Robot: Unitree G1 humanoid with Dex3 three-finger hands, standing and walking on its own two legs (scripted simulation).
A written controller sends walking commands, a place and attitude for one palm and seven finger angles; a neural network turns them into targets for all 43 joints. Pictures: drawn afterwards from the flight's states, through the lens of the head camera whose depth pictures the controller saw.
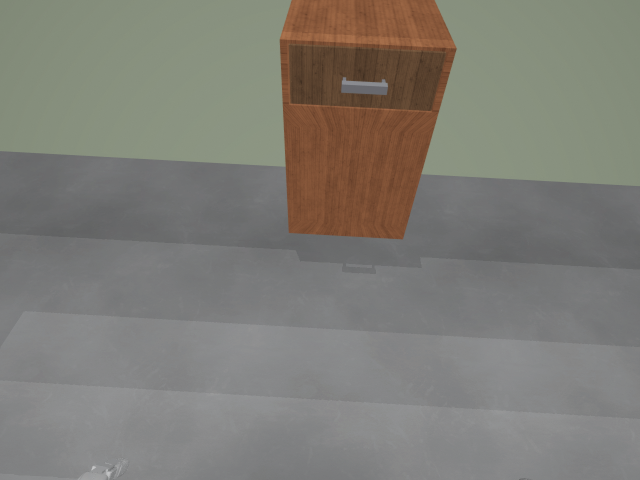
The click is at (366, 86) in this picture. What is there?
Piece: drawer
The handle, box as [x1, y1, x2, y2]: [341, 77, 387, 94]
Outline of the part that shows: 343,77 341,92 386,94 387,83 384,79 382,79 381,82 346,81 345,77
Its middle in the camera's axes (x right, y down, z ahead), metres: +0.13 -0.46 +1.15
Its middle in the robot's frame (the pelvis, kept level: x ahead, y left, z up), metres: +1.17 -0.07 -0.07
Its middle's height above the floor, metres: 0.70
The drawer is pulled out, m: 0.00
